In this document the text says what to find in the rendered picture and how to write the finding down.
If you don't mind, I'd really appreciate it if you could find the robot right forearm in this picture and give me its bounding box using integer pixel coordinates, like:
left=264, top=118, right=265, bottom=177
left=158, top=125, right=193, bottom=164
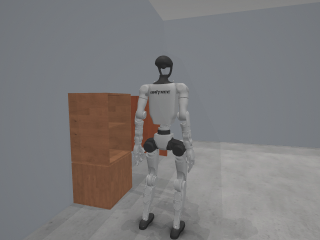
left=180, top=111, right=193, bottom=149

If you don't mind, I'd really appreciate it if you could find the robot left upper arm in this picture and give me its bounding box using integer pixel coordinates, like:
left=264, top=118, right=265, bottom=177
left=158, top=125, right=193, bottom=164
left=135, top=84, right=151, bottom=120

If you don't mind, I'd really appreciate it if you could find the robot right upper arm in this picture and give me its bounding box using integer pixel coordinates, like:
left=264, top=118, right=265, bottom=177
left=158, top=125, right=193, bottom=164
left=175, top=83, right=189, bottom=121

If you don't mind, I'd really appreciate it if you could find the robot left forearm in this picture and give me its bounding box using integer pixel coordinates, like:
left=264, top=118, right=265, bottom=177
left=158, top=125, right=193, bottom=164
left=134, top=113, right=144, bottom=145

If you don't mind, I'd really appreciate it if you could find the right robot foot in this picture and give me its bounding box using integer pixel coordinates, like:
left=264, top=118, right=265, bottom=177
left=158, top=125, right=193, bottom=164
left=170, top=220, right=185, bottom=240

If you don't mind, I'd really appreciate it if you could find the right robot shin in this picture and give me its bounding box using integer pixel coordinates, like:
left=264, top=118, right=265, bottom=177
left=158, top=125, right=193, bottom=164
left=173, top=180, right=187, bottom=230

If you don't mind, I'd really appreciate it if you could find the left robot hand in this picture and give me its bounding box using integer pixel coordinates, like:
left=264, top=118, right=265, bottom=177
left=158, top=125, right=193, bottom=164
left=133, top=144, right=145, bottom=166

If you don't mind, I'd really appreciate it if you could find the cupboard door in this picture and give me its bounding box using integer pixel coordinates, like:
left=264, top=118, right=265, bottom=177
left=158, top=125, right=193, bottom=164
left=130, top=96, right=168, bottom=156

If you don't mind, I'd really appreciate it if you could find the right robot hand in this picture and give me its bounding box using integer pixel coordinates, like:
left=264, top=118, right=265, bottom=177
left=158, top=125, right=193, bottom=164
left=182, top=148, right=195, bottom=173

